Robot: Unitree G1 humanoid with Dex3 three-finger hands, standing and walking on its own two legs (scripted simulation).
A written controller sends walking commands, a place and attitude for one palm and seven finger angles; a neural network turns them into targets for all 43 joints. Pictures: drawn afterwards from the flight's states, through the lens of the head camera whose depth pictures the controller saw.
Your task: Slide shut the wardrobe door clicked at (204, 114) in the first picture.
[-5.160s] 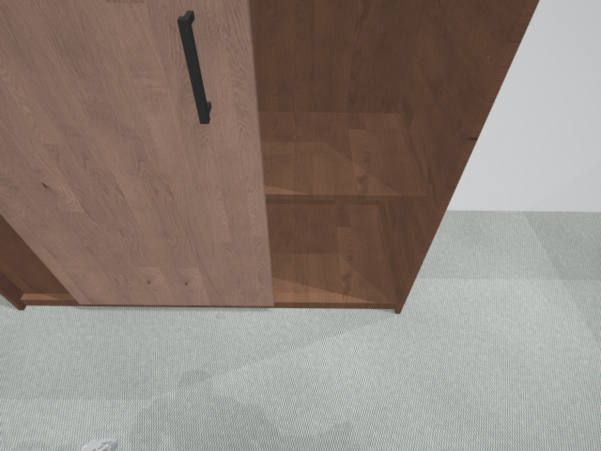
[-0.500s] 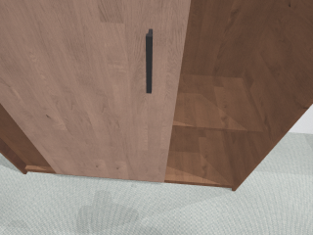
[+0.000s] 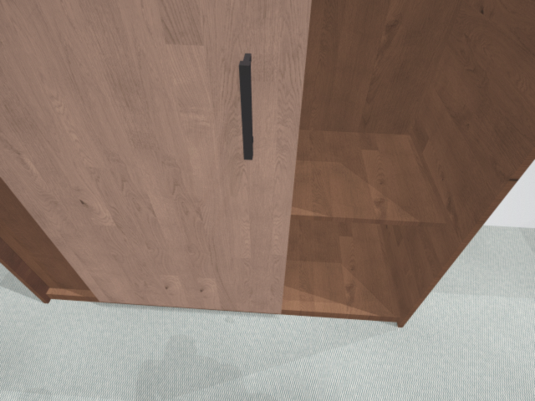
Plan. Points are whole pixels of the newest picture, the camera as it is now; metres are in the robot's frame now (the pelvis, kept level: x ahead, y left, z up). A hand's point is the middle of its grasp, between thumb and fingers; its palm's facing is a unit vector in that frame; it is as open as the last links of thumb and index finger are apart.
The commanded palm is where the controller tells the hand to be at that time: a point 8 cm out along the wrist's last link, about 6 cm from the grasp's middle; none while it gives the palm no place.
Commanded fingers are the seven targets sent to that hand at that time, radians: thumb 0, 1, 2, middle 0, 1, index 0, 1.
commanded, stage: look again from close up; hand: left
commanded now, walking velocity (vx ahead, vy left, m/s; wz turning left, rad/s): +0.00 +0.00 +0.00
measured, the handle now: (248, 110) +0.55 +0.07 +0.17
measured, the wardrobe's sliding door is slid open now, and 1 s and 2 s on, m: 0.46 0.46 0.46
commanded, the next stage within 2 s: shuffle to correct the standing spot in 0.50 s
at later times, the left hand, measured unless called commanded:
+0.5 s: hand out of the picture -0.02 +0.14 -0.18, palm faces +0.04 -0.98 -0.17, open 7.4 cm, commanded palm none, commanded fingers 0.00 0.90 0.90 -0.20 -0.30 -0.20 -0.30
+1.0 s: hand out of the picture +0.00 +0.12 -0.18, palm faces +0.06 -0.98 -0.16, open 7.4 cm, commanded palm none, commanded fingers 0.00 0.90 0.90 -0.20 -0.30 -0.20 -0.30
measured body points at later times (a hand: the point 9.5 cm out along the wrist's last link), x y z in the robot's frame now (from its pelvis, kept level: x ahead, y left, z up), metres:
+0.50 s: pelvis +0.00 -0.02 +0.00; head +0.01 -0.02 +0.45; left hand -0.02 +0.19 -0.16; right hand -0.02 -0.23 -0.16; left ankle +0.05 +0.08 -0.74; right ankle +0.00 -0.14 -0.74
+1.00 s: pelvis +0.06 -0.03 -0.01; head +0.07 -0.04 +0.44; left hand +0.00 +0.17 -0.16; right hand +0.03 -0.25 -0.17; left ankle +0.05 +0.07 -0.74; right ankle +0.00 -0.14 -0.74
